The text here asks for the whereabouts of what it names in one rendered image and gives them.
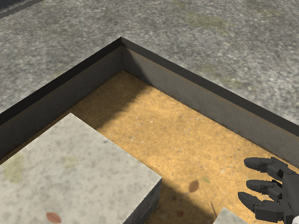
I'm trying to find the robot right hand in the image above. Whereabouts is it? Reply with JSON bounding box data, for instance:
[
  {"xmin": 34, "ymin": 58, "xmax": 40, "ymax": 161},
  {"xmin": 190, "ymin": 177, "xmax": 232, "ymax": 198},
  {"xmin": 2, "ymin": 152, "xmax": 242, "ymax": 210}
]
[{"xmin": 237, "ymin": 157, "xmax": 299, "ymax": 224}]

